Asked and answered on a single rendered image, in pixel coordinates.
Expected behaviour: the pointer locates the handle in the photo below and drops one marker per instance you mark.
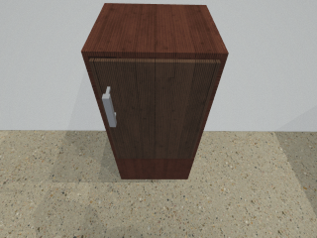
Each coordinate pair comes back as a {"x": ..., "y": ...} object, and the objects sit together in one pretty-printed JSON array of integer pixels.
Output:
[{"x": 109, "y": 109}]

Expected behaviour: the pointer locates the cupboard door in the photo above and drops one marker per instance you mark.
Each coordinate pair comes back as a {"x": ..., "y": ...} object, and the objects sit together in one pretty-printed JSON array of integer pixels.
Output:
[{"x": 160, "y": 104}]

